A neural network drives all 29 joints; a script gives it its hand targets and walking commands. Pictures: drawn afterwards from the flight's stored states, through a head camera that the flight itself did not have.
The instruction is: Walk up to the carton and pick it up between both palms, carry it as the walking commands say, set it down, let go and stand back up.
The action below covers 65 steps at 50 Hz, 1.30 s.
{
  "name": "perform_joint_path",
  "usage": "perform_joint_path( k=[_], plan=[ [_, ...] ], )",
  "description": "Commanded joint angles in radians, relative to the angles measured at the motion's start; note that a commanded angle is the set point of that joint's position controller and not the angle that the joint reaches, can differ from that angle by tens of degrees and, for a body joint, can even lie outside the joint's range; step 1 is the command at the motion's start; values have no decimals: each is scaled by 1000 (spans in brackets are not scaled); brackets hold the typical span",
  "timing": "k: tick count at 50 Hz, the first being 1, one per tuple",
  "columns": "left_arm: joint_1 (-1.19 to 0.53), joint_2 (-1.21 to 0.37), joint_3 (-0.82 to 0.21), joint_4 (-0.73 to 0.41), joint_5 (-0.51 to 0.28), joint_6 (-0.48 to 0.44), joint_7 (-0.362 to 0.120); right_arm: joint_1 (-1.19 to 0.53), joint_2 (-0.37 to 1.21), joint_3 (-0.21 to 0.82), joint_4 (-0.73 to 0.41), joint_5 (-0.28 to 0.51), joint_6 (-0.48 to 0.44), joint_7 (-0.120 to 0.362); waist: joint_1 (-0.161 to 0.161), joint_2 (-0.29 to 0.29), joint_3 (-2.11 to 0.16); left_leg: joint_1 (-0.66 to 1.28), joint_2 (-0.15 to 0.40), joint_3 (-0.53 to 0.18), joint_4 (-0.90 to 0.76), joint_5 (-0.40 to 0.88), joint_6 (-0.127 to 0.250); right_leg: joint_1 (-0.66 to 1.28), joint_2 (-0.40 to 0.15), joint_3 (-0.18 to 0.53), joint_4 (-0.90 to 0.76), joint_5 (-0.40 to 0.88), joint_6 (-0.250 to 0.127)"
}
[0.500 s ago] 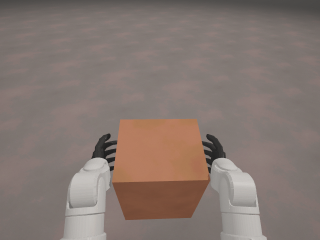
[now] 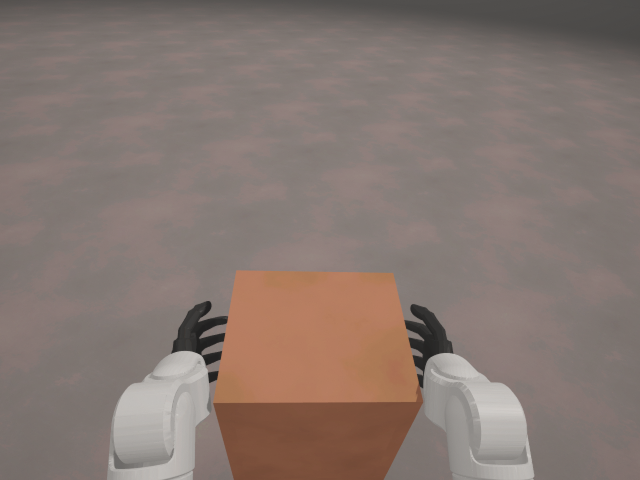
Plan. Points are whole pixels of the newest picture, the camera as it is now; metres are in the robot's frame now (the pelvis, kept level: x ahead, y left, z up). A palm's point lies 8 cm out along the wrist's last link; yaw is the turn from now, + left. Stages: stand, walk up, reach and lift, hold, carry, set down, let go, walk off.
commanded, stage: carry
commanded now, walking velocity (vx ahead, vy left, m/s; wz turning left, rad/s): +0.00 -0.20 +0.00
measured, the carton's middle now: (312, 386) +0.25 +0.01 +0.03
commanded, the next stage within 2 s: none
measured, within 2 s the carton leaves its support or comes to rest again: neither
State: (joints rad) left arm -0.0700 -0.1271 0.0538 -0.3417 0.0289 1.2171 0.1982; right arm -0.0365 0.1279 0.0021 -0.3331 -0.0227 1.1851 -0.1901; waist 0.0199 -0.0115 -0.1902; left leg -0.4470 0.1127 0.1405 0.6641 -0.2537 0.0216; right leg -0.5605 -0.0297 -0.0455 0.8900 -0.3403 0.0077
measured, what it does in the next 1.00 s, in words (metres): steps to the right: right foot, then left foot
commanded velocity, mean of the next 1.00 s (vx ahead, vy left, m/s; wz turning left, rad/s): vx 0.00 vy -0.20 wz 0.00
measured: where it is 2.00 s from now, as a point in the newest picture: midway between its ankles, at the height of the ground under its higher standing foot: outside the picture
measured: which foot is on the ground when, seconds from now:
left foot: down 0.00-0.16, up 0.18-0.32, down 0.34-0.56, up 0.58-0.74, down 0.76-1.00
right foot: up 0.00-0.08, down 0.10-0.78, up 0.80-0.96, down 0.98-1.00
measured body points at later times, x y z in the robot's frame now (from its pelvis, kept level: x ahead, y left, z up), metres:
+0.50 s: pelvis -0.07 -0.09 -0.01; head -0.11 -0.09 +0.44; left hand +0.18 +0.06 +0.08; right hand +0.18 -0.22 +0.08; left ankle -0.01 +0.04 -0.72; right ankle +0.00 -0.20 -0.72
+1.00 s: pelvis -0.13 -0.18 +0.00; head -0.15 -0.18 +0.45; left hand +0.13 -0.04 +0.09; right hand +0.13 -0.32 +0.09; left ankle -0.09 -0.03 -0.72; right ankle -0.06 -0.31 -0.72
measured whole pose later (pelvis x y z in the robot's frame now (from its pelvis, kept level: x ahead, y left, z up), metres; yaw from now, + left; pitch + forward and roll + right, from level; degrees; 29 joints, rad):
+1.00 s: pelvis -0.13 -0.18 +0.00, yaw -1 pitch +3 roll -1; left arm -0.07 -0.13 0.05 -0.42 0.02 1.20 0.19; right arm -0.04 0.13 0.01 -0.41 -0.03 1.18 -0.19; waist 0.02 0.01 -0.14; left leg -0.42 0.17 0.13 0.66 -0.28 -0.05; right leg -0.42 -0.04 -0.09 0.57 -0.23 -0.01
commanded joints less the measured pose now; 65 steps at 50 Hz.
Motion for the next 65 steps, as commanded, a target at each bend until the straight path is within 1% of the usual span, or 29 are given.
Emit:
perform_joint_path(
  k=[1, 5, 6, 8, 12, 16, 17, 18, 19, 25, 26, 28, 29, 32, 35, 37, 39, 40, 42, 46, 49, 51, 53, 57, 60, 61, 62, 63, 65],
  plan=[
    [-542, -897, -636, -202, -303, -64, -122, -459, 839, 460, -200, 225, -52, 106, -37, 246, -175, 132, 234, -230, -333, 23, 57, 70, 12, -47, -143, -19, 3],
    [-478, -873, -605, -171, -281, -68, -118, -427, 829, 478, -180, 228, -51, 108, -32, 224, -216, 86, 196, -173, -256, -11, 25, 270, 32, -94, -421, -3, -24],
    [-460, -877, -595, -154, -273, -68, -120, -427, 828, 487, -183, 228, -51, 109, -31, 158, -241, 77, 160, -128, -191, 14, -4, 340, -4, -65, -505, 17, -32],
    [-450, -889, -578, -152, -251, -83, -126, -486, 839, 542, -252, 249, -55, 120, -28, -125, -224, -83, 23, 15, 32, -116, -81, 343, -210, 221, -546, 73, -110],
    [-424, -891, -560, -206, -228, -90, -124, -535, 880, 607, -282, 299, -43, 137, -21, -177, -200, -112, -14, -21, 281, -261, -51, 293, -225, 157, -512, 209, -187],
    [-373, -866, -541, -184, -213, -75, -115, -497, 862, 593, -254, 299, -24, 135, -33, -101, -221, 109, -7, -2, -107, -44, -31, 236, -144, 47, -448, 130, -132],
    [-387, -868, -549, -185, -215, -71, -112, -479, 858, 574, -239, 295, -21, 138, -40, 6, -259, 242, 74, -123, -209, -32, -3, 139, -106, 19, -345, 70, -92],
    [-386, -874, -561, -191, -219, -69, -115, -485, 844, 564, -241, 293, -27, 141, -38, 223, -218, 268, 297, -451, -334, -90, 67, -31, -21, -27, -196, -31, -26],
    [-432, -882, -598, -219, -244, -67, -124, -437, 845, 546, -226, 284, -33, 141, -38, 290, -173, 209, 375, -505, -353, -48, 133, -64, -25, 0, -84, -74, -21],
    [-518, -908, -637, -218, -316, -66, -155, -446, 876, 506, -199, 233, -49, 122, -27, 191, -158, -24, 183, -135, -251, -155, 4, 274, 12, -60, -324, -2, -38],
    [-502, -894, -636, -211, -316, -64, -156, -421, 860, 504, -197, 225, -48, 116, -25, 127, -166, -77, 152, -109, -210, -189, -23, 325, -20, -13, -360, -9, -52],
    [-476, -893, -618, -195, -302, -65, -158, -450, 852, 527, -240, 219, -47, 113, -20, -184, -158, -112, -22, 37, 140, -247, -78, 251, -217, 304, -638, -193, -120],
    [-485, -907, -623, -214, -301, -66, -159, -469, 859, 534, -247, 224, -44, 116, -19, -189, -178, -78, -35, 17, 274, -293, -65, 210, -274, 311, -661, -213, -162],
    [-476, -922, -616, -237, -294, -71, -157, -500, 890, 574, -278, 262, -42, 125, -25, -102, -187, -44, -23, -18, 335, -251, -39, 202, -222, 185, -635, -144, -170],
    [-433, -904, -590, -219, -264, -70, -141, -501, 882, 579, -265, 279, -30, 130, -18, -135, -201, 56, -44, 24, 101, -223, -23, 241, -180, 103, -618, -74, -140],
    [-405, -886, -578, -205, -251, -65, -132, -468, 866, 567, -248, 274, -22, 129, -36, -92, -222, 254, -34, 28, -210, -117, 4, 197, -127, 22, -581, -87, -60],
    [-417, -895, -599, -211, -259, -60, -134, -475, 862, 543, -246, 280, -29, 135, -43, 292, -146, 263, 384, -581, -437, -366, 127, -79, -9, -32, -188, -57, 18],
    [-483, -905, -631, -245, -269, -61, -138, -454, 870, 534, -227, 281, -31, 138, -38, 282, -70, 167, 437, -552, -461, -270, 161, -88, -50, 49, -78, 2, -2],
    [-504, -921, -641, -248, -281, -61, -143, -463, 900, 536, -227, 275, -33, 141, -33, 140, -92, 185, 334, -364, -378, -79, 107, -54, -60, 77, -25, 55, -7],
    [-487, -917, -642, -237, -303, -61, -149, -453, 888, 522, -245, 258, -40, 129, -32, 209, -144, 181, 245, -176, -272, 269, 59, 100, 5, -60, -223, 26, -9],
    [-463, -895, -636, -235, -311, -62, -148, -407, 866, 506, -227, 241, -41, 121, -24, 210, -180, 128, 188, -108, -166, 238, 0, 280, 11, -89, -435, 53, -20],
    [-451, -867, -619, -212, -299, -63, -152, -398, 844, 517, -254, 230, -42, 115, -34, -55, -212, -27, 66, -1, 16, -43, -80, 408, -191, 172, -501, 328, -64],
    [-435, -896, -611, -218, -288, -70, -154, -456, 860, 543, -280, 250, -40, 124, -21, -208, -230, -61, -18, 20, 213, -349, -76, 352, -268, 262, -545, 243, -149],
    [-451, -923, -598, -265, -270, -89, -148, -515, 918, 606, -315, 304, -46, 140, -23, -150, -217, -28, -19, -7, 250, -275, -45, 306, -208, 128, -534, 138, -169],
    [-388, -905, -571, -221, -239, -84, -138, -513, 898, 609, -307, 309, -35, 143, -31, -150, -230, 177, -42, 44, -98, -72, -22, 249, -154, 40, -549, 10, -103],
    [-390, -900, -575, -216, -238, -84, -134, -495, 890, 596, -294, 307, -36, 145, -39, -49, -226, 272, 32, -67, -235, -60, 0, 178, -115, 13, -464, -20, -63],
    [-382, -905, -585, -230, -246, -86, -134, -485, 880, 586, -297, 310, -42, 147, -41, 177, -224, 340, 276, -424, -356, -130, 64, 23, -47, -23, -258, 2, -10],
    [-431, -912, -616, -253, -257, -82, -139, -465, 884, 571, -275, 306, -45, 151, -41, 285, -125, 239, 395, -535, -402, -107, 141, -63, -19, -3, -111, -30, -7],
    [-489, -936, -647, -283, -282, -89, -147, -479, 919, 567, -276, 296, -56, 149, -34, 182, -137, 220, 357, -395, -343, 88, 130, -15, -68, 63, -50, 19, -14]
  ],
)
